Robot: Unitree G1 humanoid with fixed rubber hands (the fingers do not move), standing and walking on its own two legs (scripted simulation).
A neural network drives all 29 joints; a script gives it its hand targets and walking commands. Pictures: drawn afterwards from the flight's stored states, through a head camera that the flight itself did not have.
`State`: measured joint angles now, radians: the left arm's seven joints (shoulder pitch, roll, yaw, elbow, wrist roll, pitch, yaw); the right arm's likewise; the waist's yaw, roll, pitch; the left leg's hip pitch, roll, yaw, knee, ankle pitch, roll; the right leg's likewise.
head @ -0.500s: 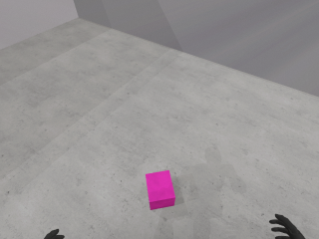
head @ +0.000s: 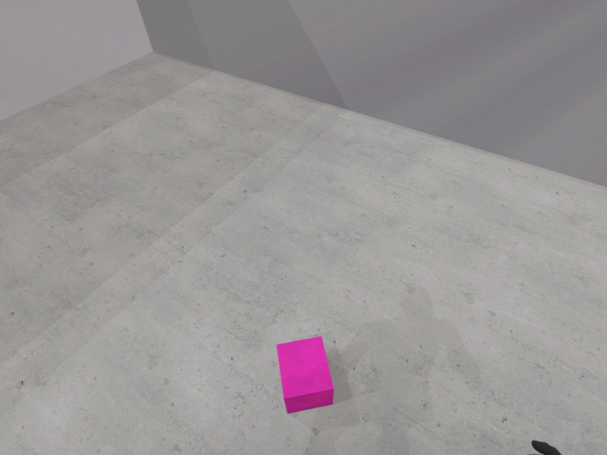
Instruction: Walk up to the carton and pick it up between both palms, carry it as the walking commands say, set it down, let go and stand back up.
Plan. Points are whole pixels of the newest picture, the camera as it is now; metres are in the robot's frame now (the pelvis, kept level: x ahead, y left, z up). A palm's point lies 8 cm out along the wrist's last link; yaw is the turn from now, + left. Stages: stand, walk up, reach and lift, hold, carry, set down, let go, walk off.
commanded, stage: walk up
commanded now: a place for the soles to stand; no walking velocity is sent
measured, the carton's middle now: (304, 374) +0.51 +0.03 -0.71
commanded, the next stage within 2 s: none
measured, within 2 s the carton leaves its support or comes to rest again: neither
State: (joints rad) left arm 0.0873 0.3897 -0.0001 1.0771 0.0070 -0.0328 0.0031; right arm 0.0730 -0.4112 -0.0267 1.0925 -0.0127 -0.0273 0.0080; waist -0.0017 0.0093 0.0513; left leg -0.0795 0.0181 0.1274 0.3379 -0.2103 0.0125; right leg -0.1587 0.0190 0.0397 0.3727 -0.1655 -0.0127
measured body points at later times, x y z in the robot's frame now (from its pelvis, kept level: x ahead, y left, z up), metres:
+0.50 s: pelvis +0.08 -0.01 -0.01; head +0.11 -0.03 +0.44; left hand +0.13 +0.34 -0.09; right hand +0.18 -0.34 -0.12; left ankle +0.11 +0.13 -0.70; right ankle +0.03 -0.11 -0.75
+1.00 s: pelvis +0.11 +0.01 -0.03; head +0.15 +0.00 +0.42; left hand +0.18 +0.35 -0.12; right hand +0.28 -0.32 -0.12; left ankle +0.15 +0.13 -0.72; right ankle +0.12 -0.12 -0.75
